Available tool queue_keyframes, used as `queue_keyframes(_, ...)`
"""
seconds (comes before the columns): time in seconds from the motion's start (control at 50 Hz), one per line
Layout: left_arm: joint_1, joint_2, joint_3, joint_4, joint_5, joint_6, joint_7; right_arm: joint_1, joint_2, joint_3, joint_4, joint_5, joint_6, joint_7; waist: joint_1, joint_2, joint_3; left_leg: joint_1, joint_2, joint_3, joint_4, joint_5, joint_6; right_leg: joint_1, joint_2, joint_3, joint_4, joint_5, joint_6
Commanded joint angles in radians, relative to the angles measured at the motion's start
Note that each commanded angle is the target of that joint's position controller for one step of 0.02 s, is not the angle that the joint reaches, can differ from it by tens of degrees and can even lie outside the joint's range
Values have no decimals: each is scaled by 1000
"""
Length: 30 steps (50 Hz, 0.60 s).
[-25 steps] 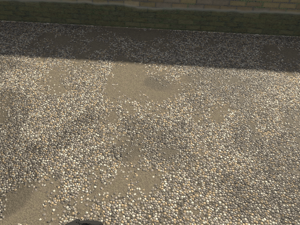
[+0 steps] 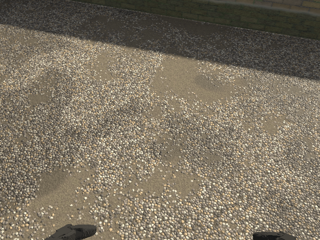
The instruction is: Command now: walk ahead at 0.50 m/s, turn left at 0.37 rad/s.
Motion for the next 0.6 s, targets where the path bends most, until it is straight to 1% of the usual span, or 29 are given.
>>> queue_keyframes(0.02, -61, 18, -4, -97, 3, -37, 3, -152, -98, -21, -121, 0, -6, -8, 22, 95, -87, -140, 152, -243, -348, -71, 61, 183, 31, 6, -50, 27, 21)
queue_keyframes(0.04, -46, 20, -3, -90, -1, -46, 0, -120, -108, -22, -105, -5, -10, -10, 30, 90, -89, -164, 147, -239, -354, -119, 47, 225, 21, 21, -69, 12, 1)
queue_keyframes(0.06, -47, 29, -1, -86, 1, -53, -1, -106, -100, -19, -103, -7, -14, -7, 21, 68, -88, -171, 139, -222, -356, -128, 35, 249, 7, 29, -83, 20, -10)
queue_keyframes(0.08, -44, 29, -1, -84, 1, -56, -3, -102, -100, -18, -100, -9, -19, -4, 23, 59, -89, -167, 133, -204, -348, -136, 28, 257, -5, 36, -97, 16, -15)
queue_keyframes(0.1, -31, 31, -3, -78, -3, -63, -4, -104, -102, -20, -99, -5, -18, -2, 25, 53, -77, -165, 128, -189, -343, -140, 20, 251, -16, 42, -113, 6, -20)
queue_keyframes(0.14, -23, 39, -5, -75, -6, -69, -4, -112, -101, -19, -103, -5, -18, 3, 23, 32, -57, -156, 115, -154, -314, -118, 8, 225, -40, 59, -150, -14, -30)
queue_keyframes(0.2, -13, 54, -6, -74, -8, -71, -2, -112, -91, -16, -105, -9, -22, 7, 15, -7, -44, -124, 99, -98, -258, -65, -6, 177, -76, 96, -210, -62, -47)
queue_keyframes(0.24, -13, 66, -4, -75, -10, -70, 0, -108, -83, -14, -103, -14, -26, 7, 8, -21, -39, -93, 88, -64, -222, -23, -12, 145, -95, 119, -246, -91, -56)
queue_keyframes(0.3, -12, 74, -4, -77, -12, -67, 2, -100, -78, -12, -96, -19, -31, 5, 3, -6, -33, -61, 86, -45, -206, 11, -12, 121, -97, 113, -255, -92, -58)
queue_keyframes(0.38, 16, 68, -4, -72, -7, -64, 1, -97, -85, -11, -88, -15, -35, -1, 20, 51, -38, -80, 105, -85, -240, 6, 5, 164, -63, 64, -193, -29, -50)
queue_keyframes(0.42, 33, 67, -4, -67, -4, -64, 0, -98, -88, -11, -87, -12, -37, -4, 29, 62, -42, -96, 112, -101, -249, 17, 11, 192, -54, 55, -173, -3, -49)
queue_keyframes(0.46, 44, 69, -3, -63, -3, -64, 0, -96, -88, -11, -85, -11, -37, -6, 34, 53, -49, -100, 110, -96, -237, 50, 11, 211, -56, 59, -169, 20, -53)
queue_keyframes(0.52, 51, 75, -2, -59, -4, -62, 0, -86, -86, -10, -80, -14, -38, -10, 33, 19, -59, -84, 100, -63, -193, 108, 6, 218, -73, 76, -180, 62, -62)
queue_keyframes(0.54, -14, 89, -4, -88, -7, -54, 2, -144, -58, -1, -115, -17, -41, 7, 8, -30, -19, -96, 97, -18, -129, 292, -1, 182, -115, 99, -163, 301, -57)
queue_keyframes(0.56, -7, 97, 4, -84, -3, -50, 2, -110, -68, -5, -99, -30, -45, 8, 2, -28, -72, -53, 95, -2, -124, 346, -3, 191, -122, 92, -140, 377, -59)
queue_keyframes(0.6, 6, 87, 4, -86, 3, -43, 3, -88, -77, -7, -84, -31, -50, 3, 8, -10, -130, -7, 94, 3, -117, 408, 3, 200, -103, 64, -112, 386, -45)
